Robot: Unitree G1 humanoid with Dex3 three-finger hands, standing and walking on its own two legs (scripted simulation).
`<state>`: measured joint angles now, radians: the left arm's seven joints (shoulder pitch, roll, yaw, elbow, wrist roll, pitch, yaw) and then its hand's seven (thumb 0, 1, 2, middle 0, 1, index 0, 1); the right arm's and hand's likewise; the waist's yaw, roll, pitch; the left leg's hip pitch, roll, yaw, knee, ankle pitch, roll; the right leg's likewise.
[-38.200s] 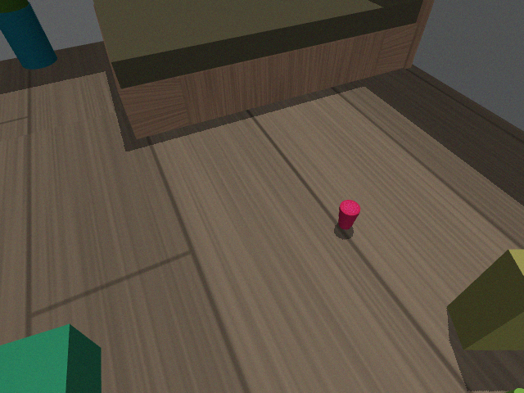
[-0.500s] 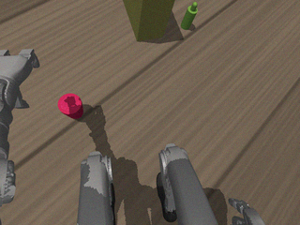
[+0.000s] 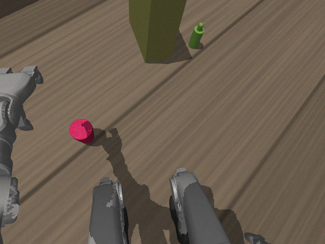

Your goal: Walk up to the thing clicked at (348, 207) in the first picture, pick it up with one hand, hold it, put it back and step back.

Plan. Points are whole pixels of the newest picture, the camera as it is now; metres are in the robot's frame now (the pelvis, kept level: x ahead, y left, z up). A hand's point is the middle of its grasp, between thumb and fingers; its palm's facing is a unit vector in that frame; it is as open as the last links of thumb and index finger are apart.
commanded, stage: go down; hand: left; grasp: from above
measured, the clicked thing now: (84, 133) +0.52 +0.25 -0.48
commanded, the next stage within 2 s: approach in 1.60 s
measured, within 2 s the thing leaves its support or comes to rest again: neither
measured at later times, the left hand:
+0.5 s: hand (13, 100) +0.47 +0.30 -0.04, palm faces -0.42 -0.04 -0.91, open 13.3 cm
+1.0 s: hand (6, 96) +0.47 +0.31 -0.02, palm faces -0.42 -0.04 -0.91, open 13.5 cm
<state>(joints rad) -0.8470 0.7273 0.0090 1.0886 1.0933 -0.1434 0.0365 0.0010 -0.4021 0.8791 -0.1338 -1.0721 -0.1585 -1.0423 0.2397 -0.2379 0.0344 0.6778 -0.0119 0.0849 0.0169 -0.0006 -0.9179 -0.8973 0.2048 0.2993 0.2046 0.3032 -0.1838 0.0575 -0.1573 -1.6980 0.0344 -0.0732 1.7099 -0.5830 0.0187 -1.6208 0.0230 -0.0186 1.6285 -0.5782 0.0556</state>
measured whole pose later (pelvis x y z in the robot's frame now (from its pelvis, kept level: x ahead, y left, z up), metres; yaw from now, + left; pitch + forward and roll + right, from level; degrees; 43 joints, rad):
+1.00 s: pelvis +0.02 +0.01 +0.06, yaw +0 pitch +30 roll -7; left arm -0.80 0.68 0.01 1.15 1.12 -0.15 0.12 0.00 -0.40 0.85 -0.16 -0.99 -0.17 -0.97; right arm 0.25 -0.23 0.01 0.70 -0.02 0.08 0.02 0.00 -0.91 -0.90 0.20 0.30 0.20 0.30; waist -0.17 0.05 -0.16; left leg -1.48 0.04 -0.06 1.51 -0.56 0.03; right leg -1.40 0.03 -0.01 1.41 -0.54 0.05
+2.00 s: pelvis +0.03 +0.00 +0.04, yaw +0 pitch +33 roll -6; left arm -0.87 0.70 -0.02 1.31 1.16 -0.19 0.19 0.00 -0.53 0.96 -0.11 -1.02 -0.10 -1.03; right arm 0.26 -0.26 0.01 0.69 -0.03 0.05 0.03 0.00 -0.91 -0.90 0.20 0.30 0.20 0.30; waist -0.18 0.04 -0.19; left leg -1.58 0.04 -0.07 1.59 -0.60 0.02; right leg -1.50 0.03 -0.02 1.50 -0.58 0.04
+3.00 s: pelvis +0.00 -0.01 -0.22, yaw -7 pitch +34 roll -11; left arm -1.06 0.92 0.14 1.49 1.26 -0.16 0.41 0.00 -0.55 0.98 -0.09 -1.05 -0.09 -1.05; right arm 0.16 -0.29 0.15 0.67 -0.17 -0.06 0.17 0.00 -0.93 -0.90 0.20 0.30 0.20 0.30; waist -0.34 -0.04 0.06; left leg -2.37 0.01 -0.20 2.46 -0.71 -0.02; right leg -2.27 0.06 -0.09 2.35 -0.70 0.07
